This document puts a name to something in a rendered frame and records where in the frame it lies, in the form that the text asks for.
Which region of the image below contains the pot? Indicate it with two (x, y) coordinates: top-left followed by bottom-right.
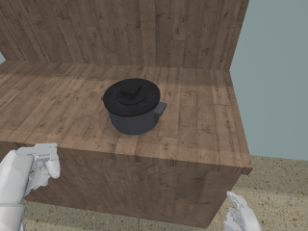
(101, 95), (167, 136)

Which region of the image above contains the lid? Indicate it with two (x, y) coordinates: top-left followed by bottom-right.
(103, 78), (161, 117)

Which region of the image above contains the robot left forearm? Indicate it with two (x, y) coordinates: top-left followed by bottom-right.
(0, 204), (26, 231)

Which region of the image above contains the robot right hand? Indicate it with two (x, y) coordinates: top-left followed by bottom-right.
(223, 191), (262, 231)

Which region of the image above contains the knob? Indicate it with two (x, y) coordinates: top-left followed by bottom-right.
(120, 82), (141, 98)

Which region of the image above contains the robot left hand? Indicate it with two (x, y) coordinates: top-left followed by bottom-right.
(0, 142), (61, 205)

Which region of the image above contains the table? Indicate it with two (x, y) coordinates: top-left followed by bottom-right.
(0, 0), (253, 229)

